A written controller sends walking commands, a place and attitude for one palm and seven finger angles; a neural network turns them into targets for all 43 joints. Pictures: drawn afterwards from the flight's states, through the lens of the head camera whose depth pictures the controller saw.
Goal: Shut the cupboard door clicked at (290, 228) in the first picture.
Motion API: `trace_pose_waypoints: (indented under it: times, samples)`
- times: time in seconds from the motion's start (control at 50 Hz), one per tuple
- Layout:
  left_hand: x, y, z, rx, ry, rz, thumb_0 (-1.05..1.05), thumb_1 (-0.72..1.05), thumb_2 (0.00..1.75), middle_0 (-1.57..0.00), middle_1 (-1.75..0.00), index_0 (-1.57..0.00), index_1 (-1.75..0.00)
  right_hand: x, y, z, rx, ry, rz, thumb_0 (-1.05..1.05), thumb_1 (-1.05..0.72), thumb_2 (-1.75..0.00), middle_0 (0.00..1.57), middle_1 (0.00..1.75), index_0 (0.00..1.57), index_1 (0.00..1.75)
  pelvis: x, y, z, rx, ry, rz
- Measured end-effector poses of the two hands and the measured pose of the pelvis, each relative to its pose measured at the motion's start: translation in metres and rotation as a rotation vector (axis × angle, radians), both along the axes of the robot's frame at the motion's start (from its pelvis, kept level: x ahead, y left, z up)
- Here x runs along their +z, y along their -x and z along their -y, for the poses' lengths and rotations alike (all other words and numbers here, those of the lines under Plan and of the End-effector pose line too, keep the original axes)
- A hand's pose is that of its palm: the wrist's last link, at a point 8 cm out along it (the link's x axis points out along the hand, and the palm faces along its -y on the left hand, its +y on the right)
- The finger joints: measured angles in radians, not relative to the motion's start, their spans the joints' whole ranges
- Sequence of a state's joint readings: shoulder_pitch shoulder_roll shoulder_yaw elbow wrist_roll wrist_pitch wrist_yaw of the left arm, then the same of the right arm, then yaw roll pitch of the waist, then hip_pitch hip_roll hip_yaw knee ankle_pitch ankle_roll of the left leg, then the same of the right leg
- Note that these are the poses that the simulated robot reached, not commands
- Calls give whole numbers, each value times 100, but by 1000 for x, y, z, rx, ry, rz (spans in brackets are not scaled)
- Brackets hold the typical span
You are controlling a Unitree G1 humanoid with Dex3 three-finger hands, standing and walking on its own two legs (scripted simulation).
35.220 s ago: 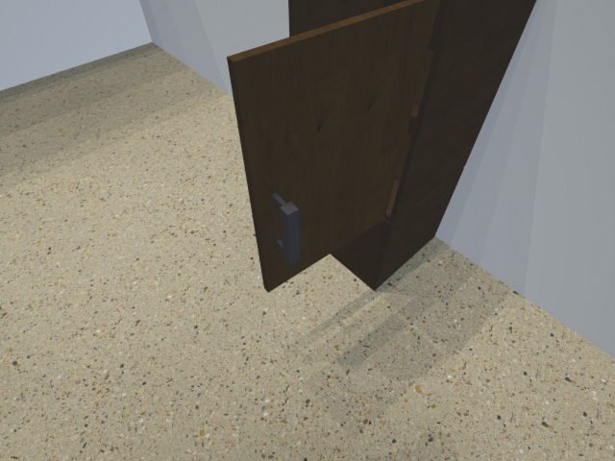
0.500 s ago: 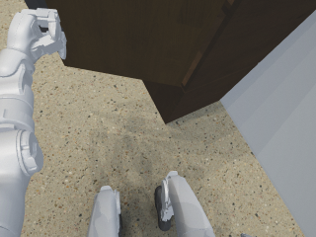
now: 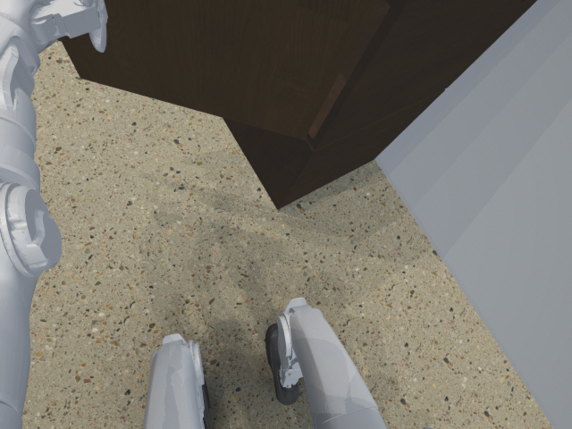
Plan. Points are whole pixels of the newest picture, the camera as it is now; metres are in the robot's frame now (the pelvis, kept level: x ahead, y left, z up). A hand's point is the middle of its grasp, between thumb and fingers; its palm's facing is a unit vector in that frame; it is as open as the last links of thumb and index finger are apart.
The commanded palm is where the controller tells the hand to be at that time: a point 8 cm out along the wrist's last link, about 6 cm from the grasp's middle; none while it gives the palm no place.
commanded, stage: pull the fist back off the door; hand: left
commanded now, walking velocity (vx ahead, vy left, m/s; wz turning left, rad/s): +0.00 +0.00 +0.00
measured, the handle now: out of the picture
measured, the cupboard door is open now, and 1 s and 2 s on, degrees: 48 48 48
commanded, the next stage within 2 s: draw the hand back to the body in 0.90 s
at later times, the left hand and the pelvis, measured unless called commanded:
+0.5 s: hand (94, 30) +0.57 +0.13 +0.08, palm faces -0.02 -1.00 -0.04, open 3.1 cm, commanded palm +0.53 +0.16 +0.07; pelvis +0.01 -0.02 +0.03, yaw +1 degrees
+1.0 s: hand (106, 90) +0.50 +0.12 +0.08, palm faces -0.03 -1.00 -0.05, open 3.1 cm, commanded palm +0.48 +0.17 +0.07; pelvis +0.01 -0.01 +0.04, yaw +3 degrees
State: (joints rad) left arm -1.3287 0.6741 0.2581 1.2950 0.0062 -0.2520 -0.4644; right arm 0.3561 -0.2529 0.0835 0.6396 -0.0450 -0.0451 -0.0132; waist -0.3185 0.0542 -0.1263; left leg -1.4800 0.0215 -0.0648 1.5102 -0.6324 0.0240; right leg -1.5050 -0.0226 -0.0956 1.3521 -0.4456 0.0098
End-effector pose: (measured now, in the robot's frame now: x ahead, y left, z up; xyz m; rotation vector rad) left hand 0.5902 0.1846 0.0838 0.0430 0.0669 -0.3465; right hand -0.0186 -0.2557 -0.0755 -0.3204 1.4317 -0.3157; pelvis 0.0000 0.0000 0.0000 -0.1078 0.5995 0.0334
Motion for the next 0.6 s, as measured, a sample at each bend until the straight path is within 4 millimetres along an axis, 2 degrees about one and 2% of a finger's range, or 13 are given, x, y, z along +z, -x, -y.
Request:
trace_pose_waypoints:
  times: [0.06,0.16,0.26,0.32,0.4,0.48,0.6]
  samples:
    - [1,-9,8,16,32,8,2,90,90,-130,-150,-130,-150,-1,5,0,-11,2,-15,0,-91,-89,21,30,20,30,-2,-1,1,-6,1,-12]
    - [-4,-16,21,278,123,43,2,90,90,-130,-150,-130,-150,-2,11,-9,-8,-74,-41,0,-91,-89,20,30,20,30,-1,-4,3,-24,-7,-21]
    - [-22,-1,20,356,-27,24,1,90,90,-130,-149,-130,-150,-5,14,-19,-52,-166,-51,0,-91,-89,20,30,20,30,7,-8,8,-39,-30,-6]
    - [-24,12,14,354,-25,11,2,90,90,-130,-149,-130,-150,-4,11,-20,-67,-192,-53,0,-91,-89,20,30,20,30,15,-9,11,-40,-40,9]
    - [-12,28,6,349,-5,26,2,90,90,-130,-150,-130,-150,2,1,-13,-45,-193,-40,0,-91,-89,20,30,20,30,25,-12,15,-29,-48,31]
    - [-1,39,3,335,0,30,2,90,90,-130,-150,-130,-150,10,-16,2,2,-162,-11,0,-91,-89,20,30,20,30,32,-14,17,-12,-49,54]
    - [0,58,11,305,18,41,2,90,90,-130,-150,-130,-150,17,-45,25,58,-97,50,0,-91,-89,20,30,20,30,36,-16,17,0,-53,77]
